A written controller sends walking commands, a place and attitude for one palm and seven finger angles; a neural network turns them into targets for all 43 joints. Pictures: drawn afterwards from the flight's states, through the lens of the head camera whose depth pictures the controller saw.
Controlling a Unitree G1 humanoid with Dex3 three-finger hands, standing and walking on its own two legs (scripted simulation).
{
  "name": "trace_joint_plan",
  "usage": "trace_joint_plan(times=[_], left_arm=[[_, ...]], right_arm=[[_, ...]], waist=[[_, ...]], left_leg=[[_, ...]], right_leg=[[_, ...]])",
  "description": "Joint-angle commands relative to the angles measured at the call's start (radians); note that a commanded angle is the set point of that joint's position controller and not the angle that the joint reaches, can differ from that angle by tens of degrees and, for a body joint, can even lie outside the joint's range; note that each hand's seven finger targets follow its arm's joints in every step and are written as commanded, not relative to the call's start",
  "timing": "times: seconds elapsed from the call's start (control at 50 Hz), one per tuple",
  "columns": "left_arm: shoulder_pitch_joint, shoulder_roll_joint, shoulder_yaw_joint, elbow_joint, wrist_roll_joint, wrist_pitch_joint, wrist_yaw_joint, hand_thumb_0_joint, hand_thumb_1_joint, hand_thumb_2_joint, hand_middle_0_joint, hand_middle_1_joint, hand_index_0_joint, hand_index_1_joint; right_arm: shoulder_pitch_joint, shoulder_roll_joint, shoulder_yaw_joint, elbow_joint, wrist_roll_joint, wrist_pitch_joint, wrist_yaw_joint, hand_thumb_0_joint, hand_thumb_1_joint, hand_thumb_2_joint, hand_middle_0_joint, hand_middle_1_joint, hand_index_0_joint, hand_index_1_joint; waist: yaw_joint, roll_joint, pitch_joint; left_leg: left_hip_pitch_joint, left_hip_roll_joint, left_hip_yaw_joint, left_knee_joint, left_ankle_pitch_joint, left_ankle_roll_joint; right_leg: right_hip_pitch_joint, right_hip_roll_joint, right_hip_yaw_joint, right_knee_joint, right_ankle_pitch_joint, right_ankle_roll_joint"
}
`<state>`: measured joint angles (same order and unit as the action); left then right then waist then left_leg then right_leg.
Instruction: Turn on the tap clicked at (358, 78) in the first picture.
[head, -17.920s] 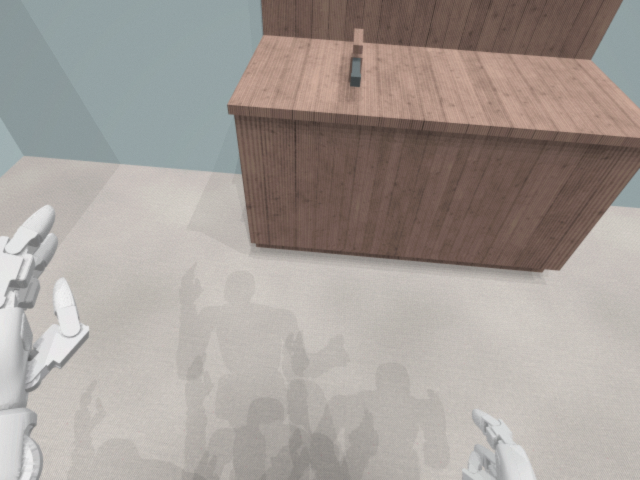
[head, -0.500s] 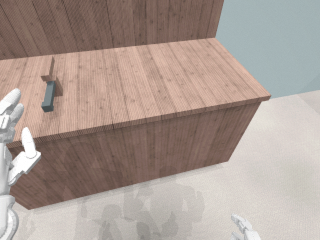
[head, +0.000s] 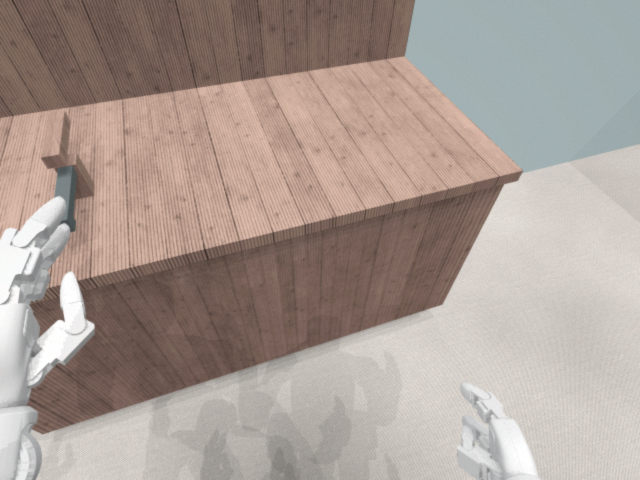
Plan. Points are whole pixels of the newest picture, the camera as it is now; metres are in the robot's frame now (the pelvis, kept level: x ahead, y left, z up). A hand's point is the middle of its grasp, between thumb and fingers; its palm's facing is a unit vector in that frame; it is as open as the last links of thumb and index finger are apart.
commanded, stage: shuffle to correct the standing spot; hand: left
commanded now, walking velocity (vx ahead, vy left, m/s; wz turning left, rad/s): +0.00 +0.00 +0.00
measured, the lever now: (62, 222) +0.48 +0.44 +0.00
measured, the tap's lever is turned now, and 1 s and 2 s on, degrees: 0 0 0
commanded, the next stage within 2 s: come to a stop and stand still in 1.28 s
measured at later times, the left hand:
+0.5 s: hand (35, 308) +0.24 +0.27 +0.16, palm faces +0.43 -0.83 -0.37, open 7.5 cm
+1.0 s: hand (49, 241) +0.31 +0.30 +0.16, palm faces +0.35 -0.85 -0.40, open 7.4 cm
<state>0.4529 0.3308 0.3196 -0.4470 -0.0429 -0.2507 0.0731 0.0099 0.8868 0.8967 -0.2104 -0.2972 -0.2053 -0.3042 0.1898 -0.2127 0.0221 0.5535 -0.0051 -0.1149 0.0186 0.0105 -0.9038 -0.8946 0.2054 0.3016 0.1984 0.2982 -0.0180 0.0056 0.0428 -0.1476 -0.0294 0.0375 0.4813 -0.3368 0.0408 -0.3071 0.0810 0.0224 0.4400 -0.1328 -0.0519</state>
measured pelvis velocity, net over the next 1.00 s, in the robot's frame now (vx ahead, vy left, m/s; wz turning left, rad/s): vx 0.08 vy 0.07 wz -0.02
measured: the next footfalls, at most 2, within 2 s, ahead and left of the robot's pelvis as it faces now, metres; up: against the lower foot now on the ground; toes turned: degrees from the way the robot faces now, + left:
left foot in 0.68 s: +0.09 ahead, +0.17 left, +0.00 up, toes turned +0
right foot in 0.86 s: +0.14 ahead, -0.01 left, +0.00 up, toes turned -8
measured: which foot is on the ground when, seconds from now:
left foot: down 0.00-0.54, up 0.56-0.66, down 0.68-0.88, up 0.90-1.00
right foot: down 0.00-0.68, up 0.70-0.84, down 0.86-1.00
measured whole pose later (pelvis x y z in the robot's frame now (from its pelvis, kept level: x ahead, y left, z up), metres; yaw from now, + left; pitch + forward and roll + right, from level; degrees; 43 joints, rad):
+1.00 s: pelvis +0.08 +0.07 -0.01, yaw -1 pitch -2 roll +0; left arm 0.41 0.33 0.35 -0.44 -0.03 -0.20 0.11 0.01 0.88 0.90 -0.21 -0.30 -0.21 -0.30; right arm 0.20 -0.20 0.02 0.61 0.00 -0.07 0.00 0.01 -0.90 -0.89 0.21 0.30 0.20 0.30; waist -0.02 0.03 0.05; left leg -0.43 0.00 0.03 1.09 -0.40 0.01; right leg -0.27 0.01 -0.14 0.59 -0.29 -0.07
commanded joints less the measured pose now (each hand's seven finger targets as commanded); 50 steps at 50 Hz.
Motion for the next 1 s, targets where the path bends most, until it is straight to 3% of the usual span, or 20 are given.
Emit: trace_joint_plan(times=[0.0, 0.08, 0.24, 0.32, 0.42, 0.46, 0.48, 0.52, 0.58, 0.62, 0.64, 0.66, 0.68, 0.72, 0.82, 0.84, 0.86, 0.88, 0.92, 0.98], left_arm=[[-0.123, 0.273, 0.272, -0.227, -0.023, -0.056, 0.058, 0.0, 0.9, 0.9, -0.2, -0.3, -0.2, -0.3], [-0.15, 0.23, 0.208, -0.254, -0.018, -0.056, 0.053, 0.0, 0.9, 0.9, -0.2, -0.3, -0.2, -0.3], [-0.132, 0.155, 0.098, -0.127, -0.002, -0.031, 0.05, 0.0, 0.9, 0.9, -0.2, -0.3, -0.2, -0.3], [-0.197, 0.186, 0.129, -0.154, 0.001, -0.039, 0.057, 0.0, 0.9, 0.9, -0.2, -0.3, -0.2, -0.3], [-0.199, 0.203, 0.145, -0.21, 0.004, -0.04, 0.067, 0.0, 0.9, 0.9, -0.2, -0.3, -0.2, -0.3], [-0.193, 0.209, 0.143, -0.182, 0.004, -0.034, 0.068, 0.0, 0.9, 0.9, -0.2, -0.3, -0.2, -0.3], [-0.181, 0.213, 0.145, -0.179, 0.0, -0.037, 0.068, 0.0, 0.9, 0.9, -0.2, -0.3, -0.2, -0.3], [-0.147, 0.212, 0.152, -0.201, 0.009, -0.056, 0.075, 0.0, 0.9, 0.9, -0.2, -0.3, -0.2, -0.3], [-0.04, 0.215, 0.186, -0.253, 0.01, -0.063, 0.085, 0.0, 0.9, 0.9, -0.2, -0.3, -0.2, -0.3], [-0.028, 0.217, 0.195, -0.323, -0.005, -0.061, 0.081, 0.0, 0.9, 0.9, -0.2, -0.3, -0.2, -0.3], [-0.041, 0.218, 0.195, -0.36, -0.013, -0.066, 0.072, 0.0, 0.9, 0.9, -0.2, -0.3, -0.2, -0.3], [-0.052, 0.225, 0.199, -0.404, -0.009, -0.066, 0.071, 0.0, 0.9, 0.9, -0.2, -0.3, -0.2, -0.3], [-0.074, 0.239, 0.217, -0.402, 0.001, -0.071, 0.075, 0.0, 0.9, 0.9, -0.2, -0.3, -0.2, -0.3], [-0.105, 0.229, 0.213, -0.285, -0.003, -0.05, 0.07, 0.0, 0.9, 0.9, -0.2, -0.3, -0.2, -0.3], [-0.148, 0.19, 0.145, -0.141, 0.021, -0.002, 0.076, 0.0, 0.9, 0.9, -0.2, -0.3, -0.2, -0.3], [-0.116, 0.189, 0.133, -0.12, 0.025, 0.006, 0.074, 0.0, 0.9, 0.9, -0.2, -0.3, -0.2, -0.3], [-0.079, 0.207, 0.139, -0.098, 0.022, 0.014, 0.071, 0.0, 0.9, 0.9, -0.2, -0.3, -0.2, -0.3], [-0.099, 0.208, 0.15, -0.136, 0.012, 0.007, 0.074, 0.0, 0.9, 0.9, -0.2, -0.3, -0.2, -0.3], [-0.028, 0.199, 0.163, -0.151, -0.002, 0.008, 0.058, 0.0, 0.9, 0.9, -0.2, -0.3, -0.2, -0.3], [0.011, 0.243, 0.216, -0.262, 0.002, -0.029, 0.07, 0.0, 0.9, 0.9, -0.2, -0.3, -0.2, -0.3]], right_arm=[[-0.082, -0.112, -0.037, -0.161, -0.004, -0.028, -0.04, 0.0, -0.9, -0.9, 0.2, 0.3, 0.2, 0.3], [-0.073, -0.12, -0.035, -0.16, -0.011, -0.041, -0.046, 0.0, -0.9, -0.9, 0.2, 0.3, 0.2, 0.3], [-0.048, -0.138, -0.052, -0.147, -0.003, -0.028, -0.047, 0.0, -0.9, -0.9, 0.2, 0.3, 0.2, 0.3], [-0.056, -0.138, -0.045, -0.159, 0.005, -0.019, -0.059, 0.0, -0.9, -0.9, 0.2, 0.3, 0.2, 0.3], [-0.065, -0.123, -0.041, -0.174, -0.006, -0.028, -0.052, 0.0, -0.9, -0.9, 0.2, 0.3, 0.2, 0.3], [-0.08, -0.124, -0.041, -0.177, -0.003, -0.032, -0.043, 0.0, -0.9, -0.9, 0.2, 0.3, 0.2, 0.3], [-0.075, -0.124, -0.056, -0.173, 0.003, -0.035, -0.04, 0.0, -0.9, -0.9, 0.2, 0.3, 0.2, 0.3], [-0.074, -0.138, -0.079, -0.155, 0.01, -0.032, -0.024, 0.0, -0.9, -0.9, 0.2, 0.3, 0.2, 0.3], [-0.069, -0.102, -0.059, -0.134, 0.01, -0.003, -0.01, 0.0, -0.9, -0.9, 0.2, 0.3, 0.2, 0.3], [-0.05, -0.083, -0.047, -0.115, 0.01, 0.005, -0.015, 0.0, -0.9, -0.9, 0.2, 0.3, 0.2, 0.3], [-0.055, -0.1, -0.054, -0.122, 0.017, -0.005, -0.028, 0.0, -0.9, -0.9, 0.2, 0.3, 0.2, 0.3], [-0.066, -0.119, -0.067, -0.139, 0.012, -0.022, -0.035, 0.0, -0.9, -0.9, 0.2, 0.3, 0.2, 0.3], [-0.072, -0.1, -0.07, -0.145, 0.008, -0.038, -0.034, 0.0, -0.9, -0.9, 0.2, 0.3, 0.2, 0.3], [-0.07, -0.105, -0.06, -0.126, 0.003, -0.056, -0.034, 0.0, -0.9, -0.9, 0.2, 0.3, 0.2, 0.3], [-0.091, -0.118, -0.041, -0.117, 0.014, -0.068, -0.041, 0.0, -0.9, -0.9, 0.2, 0.3, 0.2, 0.3], [-0.08, -0.109, -0.047, -0.119, 0.013, -0.06, -0.042, 0.0, -0.9, -0.9, 0.2, 0.3, 0.2, 0.3], [-0.092, -0.11, -0.055, -0.126, 0.012, -0.045, -0.039, 0.0, -0.9, -0.9, 0.2, 0.3, 0.2, 0.3], [-0.077, -0.128, -0.059, -0.115, 0.002, -0.032, -0.036, 0.0, -0.9, -0.9, 0.2, 0.3, 0.2, 0.3], [-0.064, -0.128, -0.069, -0.11, 0.018, -0.019, -0.026, 0.0, -0.9, -0.9, 0.2, 0.3, 0.2, 0.3], [-0.109, -0.104, -0.051, -0.115, 0.011, 0.003, -0.027, 0.0, -0.9, -0.9, 0.2, 0.3, 0.2, 0.3]], waist=[[0.023, 0.073, -0.169], [0.023, 0.134, -0.184], [0.006, -0.073, -0.051], [0.004, 0.142, -0.009], [0.016, 0.083, -0.053], [0.033, -0.044, -0.089], [0.036, -0.177, -0.12], [0.035, -0.211, -0.113], [0.031, -0.025, -0.128], [-0.018, 0.085, -0.176], [-0.022, 0.218, -0.156], [-0.013, 0.412, -0.141], [-0.007, 0.326, -0.14], [-0.008, 0.151, -0.071], [0.026, 0.046, -0.084], [0.029, -0.122, -0.125], [0.031, -0.287, -0.132], [0.027, -0.187, -0.119], [0.025, -0.109, -0.059], [0.025, -0.036, -0.092]], left_leg=[[-0.144, 0.092, -0.065, -0.119, 0.174, -0.029], [-0.123, 0.082, -0.042, -0.097, 0.18, -0.026], [-0.166, 0.058, -0.073, -0.042, -0.203, 0.024], [-0.17, 0.154, -0.217, -0.216, -0.314, 0.058], [-0.114, 0.159, -0.156, -0.079, 0.15, 0.029], [-0.305, 0.074, -0.051, 0.119, 0.212, -0.027], [-0.378, 0.025, -0.004, 0.296, 0.154, -0.034], [-0.507, 0.036, -0.071, 0.551, -0.173, -0.027], [-0.372, 0.125, -0.171, 0.396, -0.271, 0.014], [-0.001, 0.03, -0.027, 0.1, 0.0, -0.011], [0.091, 0.065, -0.117, -0.033, 0.085, 0.002], [0.192, 0.257, -0.382, -0.152, 0.227, 0.067], [0.144, 0.295, -0.426, -0.168, 0.245, 0.162], [0.009, 0.297, -0.358, -0.156, 0.223, 0.19], [-0.2, 0.163, -0.074, 0.071, 0.19, 0.065], [-0.317, 0.077, 0.009, 0.296, 0.089, 0.037], [-0.473, 0.005, 0.041, 0.543, -0.087, 0.0], [-0.538, 0.035, -0.028, 0.682, -0.131, -0.027], [-0.537, 0.075, -0.072, 0.721, -0.092, -0.037], [-0.478, 0.121, -0.074, 0.563, -0.051, -0.035]], right_leg=[[0.256, -0.126, 0.098, -0.024, 0.161, -0.002], [0.259, -0.128, 0.081, -0.012, 0.167, -0.006], [0.03, -0.165, 0.198, -0.09, -0.388, -0.034], [-0.035, -0.073, 0.033, 0.175, -0.263, 0.007], [0.052, -0.094, -0.07, 0.17, -0.076, 0.006], [0.285, -0.174, 0.075, 0.143, 0.085, -0.067], [0.341, -0.275, 0.252, 0.098, 0.061, -0.129], [0.367, -0.459, 0.53, -0.051, 0.08, -0.252], [0.184, -0.445, 0.384, 0.028, 0.076, -0.179], [-0.048, -0.245, 0.101, 0.162, -0.047, -0.064], [-0.142, -0.112, -0.014, 0.354, -0.11, -0.01], [-0.342, -0.042, -0.099, 0.568, -0.399, 0.063], [-0.352, -0.036, -0.047, 0.709, -0.448, 0.053], [-0.286, -0.104, -0.044, 0.616, -0.42, 0.054], [0.212, -0.09, -0.127, 0.017, -0.11, 0.027], [0.331, -0.212, 0.09, -0.051, -0.124, -0.036], [0.366, -0.427, 0.453, -0.141, -0.112, -0.132], [0.344, -0.499, 0.488, -0.179, -0.152, -0.172], [0.229, -0.443, 0.388, -0.185, -0.219, -0.156], [0.221, -0.395, 0.183, -0.13, 0.103, -0.147]])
